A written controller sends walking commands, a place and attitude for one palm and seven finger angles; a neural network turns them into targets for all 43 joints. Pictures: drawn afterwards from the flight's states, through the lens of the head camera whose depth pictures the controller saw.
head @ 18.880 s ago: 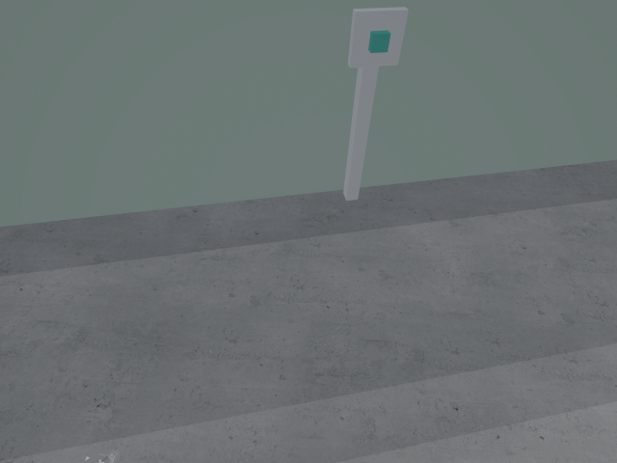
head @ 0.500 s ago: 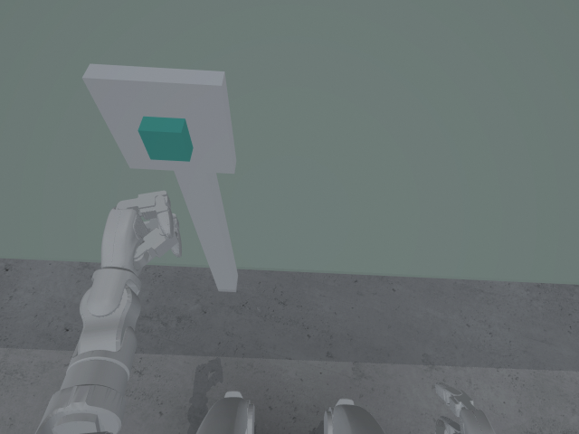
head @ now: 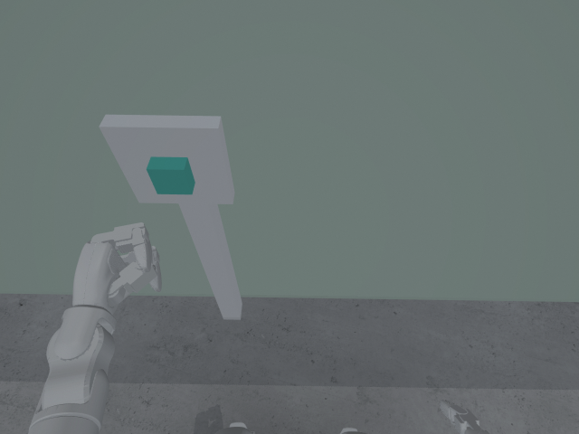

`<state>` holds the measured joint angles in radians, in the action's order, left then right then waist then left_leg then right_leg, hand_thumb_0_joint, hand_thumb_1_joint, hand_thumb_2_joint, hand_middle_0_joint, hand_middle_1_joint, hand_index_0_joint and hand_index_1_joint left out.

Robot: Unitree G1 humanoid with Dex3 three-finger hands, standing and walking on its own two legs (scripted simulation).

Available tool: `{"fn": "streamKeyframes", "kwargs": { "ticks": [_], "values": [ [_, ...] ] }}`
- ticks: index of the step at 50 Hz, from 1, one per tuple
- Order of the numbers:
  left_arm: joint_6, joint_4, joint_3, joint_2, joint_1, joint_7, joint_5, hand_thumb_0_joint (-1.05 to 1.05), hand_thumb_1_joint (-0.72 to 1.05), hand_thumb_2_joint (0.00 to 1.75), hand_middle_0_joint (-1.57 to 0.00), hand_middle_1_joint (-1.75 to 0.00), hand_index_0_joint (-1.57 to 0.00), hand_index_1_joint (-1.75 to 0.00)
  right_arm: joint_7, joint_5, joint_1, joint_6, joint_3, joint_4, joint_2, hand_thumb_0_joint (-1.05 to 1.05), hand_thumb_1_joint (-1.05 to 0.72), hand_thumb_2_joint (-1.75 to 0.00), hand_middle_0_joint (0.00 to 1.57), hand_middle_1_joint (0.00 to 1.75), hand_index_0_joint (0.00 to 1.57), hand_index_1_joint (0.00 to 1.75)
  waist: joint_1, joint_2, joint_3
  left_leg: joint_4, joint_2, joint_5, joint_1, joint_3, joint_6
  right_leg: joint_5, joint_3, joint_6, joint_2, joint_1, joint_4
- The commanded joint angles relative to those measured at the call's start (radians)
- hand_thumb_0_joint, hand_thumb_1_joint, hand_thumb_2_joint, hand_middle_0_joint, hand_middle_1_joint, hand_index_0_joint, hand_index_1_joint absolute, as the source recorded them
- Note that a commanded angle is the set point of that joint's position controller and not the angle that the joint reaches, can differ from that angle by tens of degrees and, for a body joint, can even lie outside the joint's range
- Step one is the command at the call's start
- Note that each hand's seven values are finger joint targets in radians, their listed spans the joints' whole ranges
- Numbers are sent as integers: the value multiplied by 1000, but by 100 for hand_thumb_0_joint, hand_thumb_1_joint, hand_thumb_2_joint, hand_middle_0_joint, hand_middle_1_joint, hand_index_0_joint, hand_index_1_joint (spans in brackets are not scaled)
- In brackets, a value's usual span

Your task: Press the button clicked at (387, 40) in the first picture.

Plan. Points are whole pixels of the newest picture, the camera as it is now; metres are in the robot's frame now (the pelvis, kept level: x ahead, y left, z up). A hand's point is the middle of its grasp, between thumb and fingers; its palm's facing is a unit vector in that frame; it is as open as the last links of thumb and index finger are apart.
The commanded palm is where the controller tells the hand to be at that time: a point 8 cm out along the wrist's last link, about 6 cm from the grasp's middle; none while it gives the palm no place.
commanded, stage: draw the hand back to the body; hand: left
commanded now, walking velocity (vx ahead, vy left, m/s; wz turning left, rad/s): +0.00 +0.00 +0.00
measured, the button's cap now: (172, 174) +0.51 +0.21 +0.04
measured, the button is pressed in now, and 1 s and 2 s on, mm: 0 0 0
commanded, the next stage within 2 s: step back with the hand held close in 1.14 s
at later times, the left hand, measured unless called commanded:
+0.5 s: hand (72, 302) +0.24 +0.22 +0.14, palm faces +0.31 -0.90 -0.31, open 3.1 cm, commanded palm +0.20 +0.27 +0.17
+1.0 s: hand out of the picture +0.19 +0.24 +0.22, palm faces +0.44 -0.80 -0.41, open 3.1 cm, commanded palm +0.14 +0.28 +0.23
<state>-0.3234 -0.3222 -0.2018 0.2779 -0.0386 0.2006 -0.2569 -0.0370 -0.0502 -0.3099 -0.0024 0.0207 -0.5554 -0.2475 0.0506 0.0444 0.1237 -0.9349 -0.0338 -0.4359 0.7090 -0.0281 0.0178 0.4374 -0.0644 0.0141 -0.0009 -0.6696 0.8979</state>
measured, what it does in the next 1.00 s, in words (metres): rises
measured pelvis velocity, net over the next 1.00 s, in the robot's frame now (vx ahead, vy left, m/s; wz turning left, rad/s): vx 0.02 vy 0.00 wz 0.01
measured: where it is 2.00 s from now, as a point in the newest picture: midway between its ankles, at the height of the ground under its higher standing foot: outside the picture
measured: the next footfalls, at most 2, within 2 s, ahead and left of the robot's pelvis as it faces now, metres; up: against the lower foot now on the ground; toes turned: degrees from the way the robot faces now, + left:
none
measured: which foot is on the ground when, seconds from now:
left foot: down 0.00-1.00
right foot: down 0.00-1.00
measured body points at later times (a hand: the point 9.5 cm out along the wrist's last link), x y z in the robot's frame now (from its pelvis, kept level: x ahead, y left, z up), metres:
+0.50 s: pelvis +0.02 +0.00 +0.04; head +0.01 -0.02 +0.49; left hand +0.22 +0.27 +0.16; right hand +0.23 -0.20 -0.03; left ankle +0.01 +0.11 -0.69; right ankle +0.00 -0.11 -0.69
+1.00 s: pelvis +0.02 +0.00 +0.05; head -0.01 -0.04 +0.50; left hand +0.16 +0.28 +0.24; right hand +0.21 -0.22 -0.03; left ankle +0.01 +0.11 -0.69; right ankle +0.00 -0.11 -0.69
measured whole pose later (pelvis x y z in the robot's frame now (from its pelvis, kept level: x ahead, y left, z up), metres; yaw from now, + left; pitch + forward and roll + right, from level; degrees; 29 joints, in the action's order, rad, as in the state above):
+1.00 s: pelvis +0.02 +0.00 +0.05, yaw +1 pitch -5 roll +0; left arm -0.08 0.48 -0.29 0.33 0.56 -0.11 -0.07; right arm -0.08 -0.01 -0.21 0.11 0.01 -0.62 -0.23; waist -0.07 0.09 0.00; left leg -0.45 -0.01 -0.26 0.11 -0.04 0.01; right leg 0.27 -0.06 0.01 0.00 -0.07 0.42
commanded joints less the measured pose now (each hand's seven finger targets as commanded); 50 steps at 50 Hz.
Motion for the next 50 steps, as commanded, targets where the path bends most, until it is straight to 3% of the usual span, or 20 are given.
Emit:
{"fn": "streamKeyframes", "kwargs": {
  "ticks": [1, 4, 8, 9, 10, 12, 15, 16, 20, 21, 28, 31, 35, 39, 41, 43, 46, 50],
  "values": [
    [-44, 304, -64, 158, -107, 10, -36, 0, 90, 90, -130, -150, -130, -150, -19, -9, 92, 81, -51, 162, -136, 0, -90, -90, 20, 30, 20, 30, -16, -28, 201, 175, 25, 189, -177, 38, 13, -227, 24, -5, -20, 183, -170],
    [-28, 396, -76, 170, -54, 19, -42, 0, 90, 90, -130, -150, -130, -150, -26, -12, 111, 106, -48, 170, -129, 0, -90, -90, 20, 30, 20, 30, -29, 21, 205, 200, 25, 220, -236, 45, 8, -252, 15, -1, -18, 206, -179],
    [10, 490, -68, 164, 32, 27, -51, 0, 90, 90, -130, -150, -130, -150, -33, -16, 123, 135, -41, 180, -124, 0, -90, -90, 20, 30, 20, 30, -30, 26, 178, 221, 23, 256, -287, 51, 8, -288, 6, -2, -18, 228, -203],
    [55, 556, -72, 275, 9, -111, 97, 0, 90, 90, -130, -150, -130, -150, -50, -5, 165, 121, -49, 183, -111, 0, -90, -90, 20, 30, 20, 30, -78, 11, 180, 272, 21, 243, -322, 47, 11, -257, 59, 15, 11, 259, -265],
    [94, 570, -15, 180, 74, -178, 112, 0, 90, 90, -130, -150, -130, -150, -57, 0, 162, 120, -39, 197, -96, 0, -90, -90, 20, 30, 20, 30, -54, 6, 117, 302, 19, 210, -329, 44, 8, -225, 50, 10, 17, 253, -290],
    [149, 588, 25, 143, 150, -250, 146, 0, 90, 90, -130, -150, -130, -150, -65, 1, 163, 112, -30, 182, -93, 0, -90, -90, 20, 30, 20, 30, -52, -3, 64, 336, 12, 220, -369, 46, 12, -231, 41, 9, 16, 290, -323],
    [188, 672, 10, 165, 156, -304, 172, 0, 90, 90, -130, -150, -130, -150, -72, 10, 179, 104, -22, 174, -93, 0, -90, -90, 20, 30, 20, 30, -54, 2, 68, 377, 11, 276, -447, 45, 11, -287, 33, 9, 18, 357, -365],
    [197, 686, -6, 185, 172, -313, 176, 0, 90, 90, -130, -150, -130, -150, -74, 14, 184, 106, -21, 166, -97, 0, -90, -90, 20, 30, 20, 30, -59, -38, 58, 390, 9, 296, -452, 45, 15, -305, 33, 8, 14, 384, -382],
    [226, 751, -12, 167, 225, -332, 189, 0, 90, 90, -130, -150, -130, -150, -70, 21, 204, 113, -10, 156, -83, 0, -90, -90, 20, 30, 20, 30, -69, 22, 15, 450, 10, 367, -530, 40, 8, -360, 23, 9, 17, 448, -429],
    [231, 753, -28, 181, 247, -334, 190, 0, 90, 90, -130, -150, -130, -150, -69, 23, 208, 116, -11, 147, -87, 0, -90, -90, 20, 30, 20, 30, -74, -19, 7, 460, 7, 378, -533, 40, 9, -367, 24, 8, 13, 465, -447],
    [238, 866, -61, 174, 333, -334, 196, 0, 90, 90, -130, -150, -130, -150, -53, 36, 229, 133, -9, 133, -79, 0, -90, -90, 20, 30, 20, 30, -88, 21, -23, 518, 10, 445, -605, 29, 6, -420, 22, 5, 14, 537, -500],
    [237, 891, -106, 194, 413, -331, 195, 0, 90, 90, -130, -150, -130, -150, -47, 40, 235, 139, -16, 127, -79, 0, -90, -90, 20, 30, 20, 30, -101, -24, -27, 524, 8, 474, -612, 25, 9, -451, 22, 1, 9, 560, -516],
    [220, 963, -138, 203, 446, -331, 196, 0, 90, 90, -130, -150, -130, -150, -43, 41, 237, 148, -21, 125, -74, 0, -90, -90, 20, 30, 20, 30, -106, 21, -29, 529, 11, 483, -623, 20, 8, -459, 24, 0, 13, 571, -518],
    [204, 1010, -177, 219, 501, -332, 192, 0, 90, 90, -130, -150, -130, -150, -43, 40, 240, 162, -25, 121, -71, 0, -90, -90, 20, 30, 20, 30, -113, 11, -41, 533, 11, 467, -623, 18, 7, -450, 25, -1, 11, 571, -527],
    [196, 1024, -199, 230, 531, -331, 190, 0, 90, 90, -130, -150, -130, -150, -45, 39, 246, 170, -30, 121, -70, 0, -90, -90, 20, 30, 20, 30, -119, -21, -60, 532, 10, 444, -617, 15, 8, -437, 28, -2, 5, 562, -543],
    [187, 1041, -214, 230, 541, -331, 189, 0, 90, 90, -130, -150, -130, -150, -46, 38, 246, 174, -29, 118, -67, 0, -90, -90, 20, 30, 20, 30, -120, 12, -76, 536, 12, 418, -610, 13, 8, -416, 32, -2, 8, 558, -544],
    [190, 967, -177, 183, 547, -325, 192, 0, 90, 90, -130, -150, -130, -150, -47, 38, 241, 175, -36, 106, -73, 0, -90, -90, 20, 30, 20, 30, -110, -29, -140, 546, 9, 368, -598, 9, 10, -357, 32, -7, 3, 517, -573],
    [180, 973, -187, 198, 510, -329, 194, 0, 90, 90, -130, -150, -130, -150, -55, 42, 240, 175, -38, 104, -74, 0, -90, -90, 20, 30, 20, 30, -111, -19, -119, 552, 13, 335, -615, 9, 17, -320, 40, -8, 9, 523, -576]
  ]
}}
